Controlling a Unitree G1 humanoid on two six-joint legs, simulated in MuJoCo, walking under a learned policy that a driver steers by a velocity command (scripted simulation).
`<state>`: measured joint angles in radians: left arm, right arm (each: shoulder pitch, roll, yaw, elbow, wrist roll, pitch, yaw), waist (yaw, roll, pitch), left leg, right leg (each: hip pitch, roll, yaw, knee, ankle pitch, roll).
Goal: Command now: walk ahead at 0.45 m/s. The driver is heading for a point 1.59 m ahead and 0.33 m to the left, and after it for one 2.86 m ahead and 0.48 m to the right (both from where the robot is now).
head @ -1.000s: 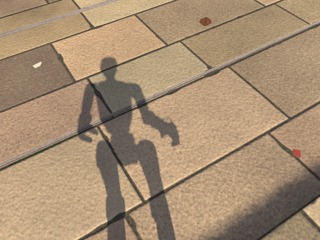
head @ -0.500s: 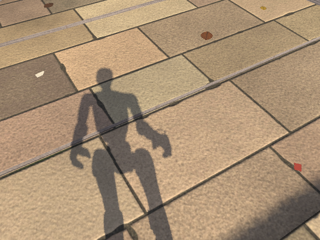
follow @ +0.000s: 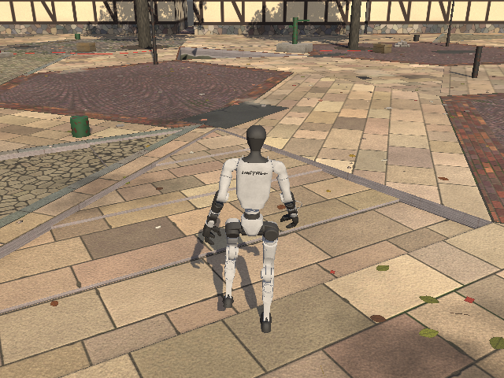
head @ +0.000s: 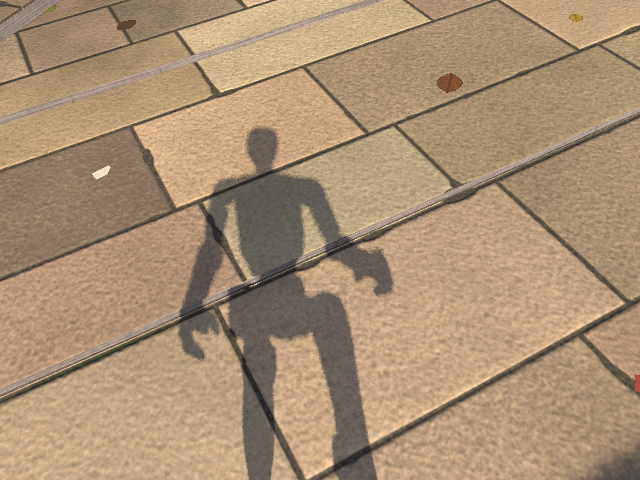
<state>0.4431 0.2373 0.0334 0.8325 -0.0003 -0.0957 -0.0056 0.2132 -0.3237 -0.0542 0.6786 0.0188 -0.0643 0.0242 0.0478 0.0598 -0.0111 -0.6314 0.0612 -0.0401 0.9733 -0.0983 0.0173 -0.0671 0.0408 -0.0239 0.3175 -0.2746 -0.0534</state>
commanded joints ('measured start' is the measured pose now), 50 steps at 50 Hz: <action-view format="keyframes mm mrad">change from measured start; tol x32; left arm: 1 10 179 42 -38 -16 -17 32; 19 328 74 -6 48 -50 -16 3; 36 -410 84 13 -213 -9 8 -19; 42 58 243 85 -116 4 7 -15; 50 -217 121 54 -98 17 -36 -2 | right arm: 1 -88 -70 -27 -86 -2 -25 15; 14 -255 14 6 -99 0 -44 86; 20 424 -187 -65 112 -20 -14 37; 27 -14 -38 -4 127 -18 -58 0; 50 87 -28 -33 133 11 34 -30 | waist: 1 -33 -132 93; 14 77 -83 160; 20 -216 235 -575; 27 15 31 93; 42 72 -319 -358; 50 -60 -137 -1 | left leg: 1 -181 34 -58 -190 227 -10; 14 -16 35 -13 -578 486 16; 17 592 1 80 -584 481 60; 19 1330 324 -316 -134 1088 305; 20 1340 381 -511 -343 596 382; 22 963 355 -566 -649 -20 348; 27 206 162 -164 -803 139 221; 39 593 147 -23 -550 370 121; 42 -47 -119 -81 282 -470 18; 50 -21 51 -103 145 -84 2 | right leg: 1 41 -241 172 -93 249 -140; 14 41 -229 153 345 198 -70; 17 -127 -145 100 898 454 -24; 18 -540 -12 75 1407 -414 51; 19 -743 33 274 1666 -553 80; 25 -770 -192 157 1412 -165 60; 30 -390 -134 43 476 349 94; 39 -293 -59 1 189 206 -34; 42 410 -441 762 10 -57 -255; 50 -85 -297 140 -178 250 -137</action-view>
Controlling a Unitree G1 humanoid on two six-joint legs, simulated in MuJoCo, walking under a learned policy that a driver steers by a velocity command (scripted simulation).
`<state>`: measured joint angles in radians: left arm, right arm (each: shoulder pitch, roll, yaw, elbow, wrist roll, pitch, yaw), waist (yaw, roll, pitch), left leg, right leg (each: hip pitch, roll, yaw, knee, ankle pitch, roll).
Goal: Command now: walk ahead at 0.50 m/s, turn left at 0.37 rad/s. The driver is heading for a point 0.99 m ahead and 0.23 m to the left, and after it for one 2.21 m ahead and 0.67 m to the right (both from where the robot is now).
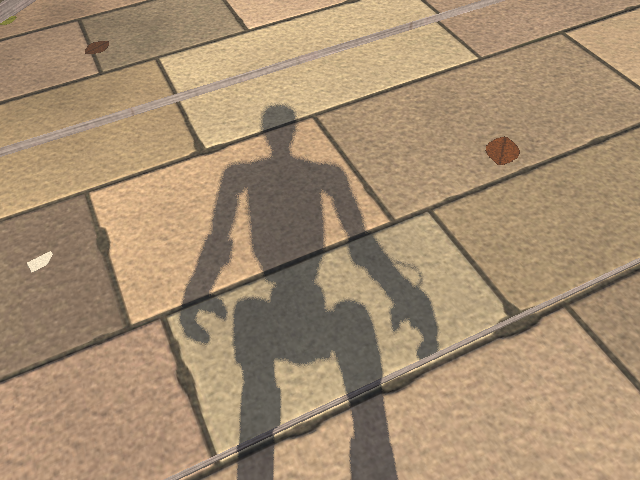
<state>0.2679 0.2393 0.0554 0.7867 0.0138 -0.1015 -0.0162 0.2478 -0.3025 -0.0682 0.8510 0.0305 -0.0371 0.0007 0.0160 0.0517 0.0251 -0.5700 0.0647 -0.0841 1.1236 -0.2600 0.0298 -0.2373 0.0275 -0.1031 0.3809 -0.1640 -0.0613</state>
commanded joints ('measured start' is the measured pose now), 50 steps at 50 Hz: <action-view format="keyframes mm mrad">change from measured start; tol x32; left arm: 1 -32 125 35 -40 5 -30 13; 50 -56 97 11 -46 -2 -2 -2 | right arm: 1 30 -45 -20 -48 -3 9 -9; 50 57 -46 -2 -118 -15 -31 5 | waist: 1 -23 -115 -26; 14 45 -116 69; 20 -89 186 -384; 39 -106 41 47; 44 149 -235 -452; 50 -24 -130 -44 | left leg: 1 -115 44 -69 -42 116 -17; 17 213 -123 212 -517 63 118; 20 977 284 -771 -791 -17 447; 27 436 105 -215 -900 462 277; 38 515 127 -156 -930 337 190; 42 548 83 -87 -666 812 124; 45 -84 -136 -81 129 -250 13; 50 -18 31 -4 52 -85 33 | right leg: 1 102 -284 187 -247 173 -129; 12 310 -316 -55 -211 299 -86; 17 323 -302 -125 203 940 -30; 18 171 -258 -139 441 801 9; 20 -465 29 111 1028 -460 90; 21 -577 -35 212 1045 -381 69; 40 -351 -46 66 188 94 50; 44 585 -322 619 53 -227 -235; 50 3 -253 454 -204 -195 -161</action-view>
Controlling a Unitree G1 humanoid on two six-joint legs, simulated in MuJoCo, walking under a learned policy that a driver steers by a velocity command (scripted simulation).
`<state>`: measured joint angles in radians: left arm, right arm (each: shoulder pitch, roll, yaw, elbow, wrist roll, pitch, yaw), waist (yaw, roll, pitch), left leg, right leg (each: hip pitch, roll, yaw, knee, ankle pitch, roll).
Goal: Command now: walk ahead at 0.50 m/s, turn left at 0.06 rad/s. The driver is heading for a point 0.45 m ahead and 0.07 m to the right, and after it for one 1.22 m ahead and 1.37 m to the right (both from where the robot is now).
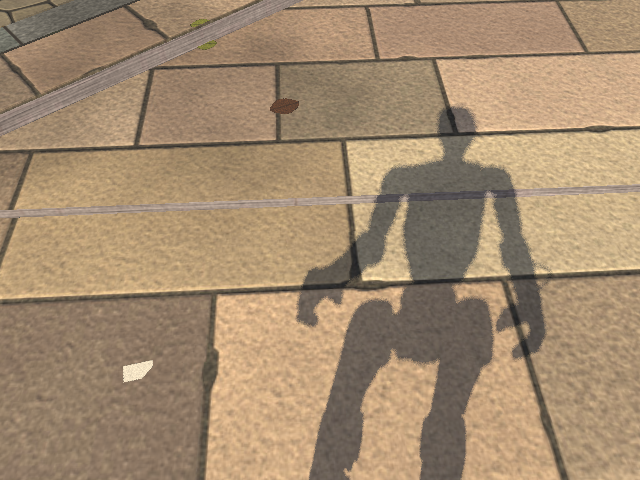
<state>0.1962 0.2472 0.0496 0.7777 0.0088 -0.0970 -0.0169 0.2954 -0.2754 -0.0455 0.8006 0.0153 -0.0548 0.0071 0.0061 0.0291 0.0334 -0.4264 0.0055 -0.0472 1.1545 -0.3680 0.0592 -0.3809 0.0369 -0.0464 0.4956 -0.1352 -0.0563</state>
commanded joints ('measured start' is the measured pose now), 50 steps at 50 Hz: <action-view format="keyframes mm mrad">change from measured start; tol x32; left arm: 1 10 92 17 -34 -5 -11 -3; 50 -62 201 70 -216 0 89 19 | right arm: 1 35 -58 -22 -55 1 -5 -2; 50 -62 -109 -34 -88 -32 47 -56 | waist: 1 -28 -124 -45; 17 -100 257 -195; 50 -42 -108 -168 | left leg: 1 -146 96 -32 -5 45 -5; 15 211 39 56 -678 223 -22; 19 559 386 -535 -915 -259 152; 38 463 260 231 -694 1046 48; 40 380 174 259 -355 892 -18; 42 -205 -100 83 279 -389 -132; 50 -92 16 -23 -83 -35 -133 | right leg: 1 112 -252 356 -342 -198 -177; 14 158 -265 216 -250 -143 -116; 19 -458 -68 172 731 -340 13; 39 -4 3 -49 53 49 -42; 42 673 -441 731 -16 768 -417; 50 67 -180 366 -180 280 -218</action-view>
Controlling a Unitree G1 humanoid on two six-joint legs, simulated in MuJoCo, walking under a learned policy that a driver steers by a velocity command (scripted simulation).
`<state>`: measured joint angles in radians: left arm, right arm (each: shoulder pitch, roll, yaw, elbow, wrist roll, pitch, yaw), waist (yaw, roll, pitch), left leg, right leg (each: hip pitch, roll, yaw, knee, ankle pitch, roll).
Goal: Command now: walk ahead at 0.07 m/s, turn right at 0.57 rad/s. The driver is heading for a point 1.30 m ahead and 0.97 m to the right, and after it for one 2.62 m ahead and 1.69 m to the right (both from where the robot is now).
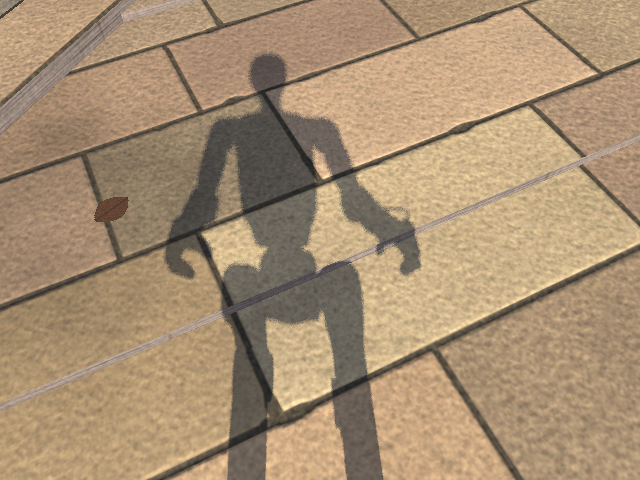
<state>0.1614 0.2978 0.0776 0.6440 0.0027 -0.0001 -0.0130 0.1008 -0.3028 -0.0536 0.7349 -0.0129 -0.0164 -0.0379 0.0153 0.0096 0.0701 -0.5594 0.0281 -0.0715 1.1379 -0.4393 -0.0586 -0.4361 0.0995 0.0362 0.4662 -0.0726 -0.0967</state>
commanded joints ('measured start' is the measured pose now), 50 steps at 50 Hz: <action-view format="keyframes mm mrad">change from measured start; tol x16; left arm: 1 -20 160 46 -83 2 -4 22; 50 -12 186 46 -112 -8 30 42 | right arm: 1 121 -76 -24 -25 -4 10 -14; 50 -24 -76 -48 -116 13 7 12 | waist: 1 -45 -91 -218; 13 -41 -158 -191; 15 2 324 -126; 18 32 117 -122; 33 -5 170 -152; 36 28 -322 -197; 39 2 -121 -154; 50 5 -166 -150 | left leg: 1 41 -12 -3 -108 52 -24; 13 340 -10 -26 -743 242 50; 15 380 359 -448 -871 417 283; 21 385 202 -76 -807 528 235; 32 445 286 35 -721 573 234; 34 308 226 134 -555 420 124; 35 26 108 233 -244 -19 17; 37 -145 9 28 69 -217 -15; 42 -63 -5 15 27 68 -27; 50 65 -50 -9 -341 71 -24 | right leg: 1 128 -239 289 -145 191 -173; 6 100 -206 357 -157 -169 -124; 13 96 -150 436 -36 -187 -39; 15 -211 79 101 387 -543 75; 20 -218 -23 75 814 -333 177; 33 174 -78 -122 11 -141 88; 36 437 -503 501 -98 466 -259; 41 307 -300 272 -103 282 -130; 50 249 -265 392 -98 20 -134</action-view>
